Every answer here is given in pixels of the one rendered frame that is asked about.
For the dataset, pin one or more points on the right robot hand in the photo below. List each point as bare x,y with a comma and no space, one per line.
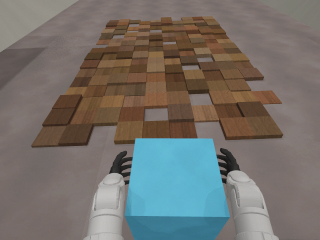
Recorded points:
230,165

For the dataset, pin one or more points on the carton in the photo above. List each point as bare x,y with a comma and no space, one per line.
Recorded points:
175,190

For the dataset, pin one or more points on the robot left forearm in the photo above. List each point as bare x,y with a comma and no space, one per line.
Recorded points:
107,209

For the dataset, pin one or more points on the left robot hand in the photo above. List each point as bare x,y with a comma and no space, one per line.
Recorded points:
117,168

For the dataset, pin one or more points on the robot right forearm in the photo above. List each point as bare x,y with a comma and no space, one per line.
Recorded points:
249,211

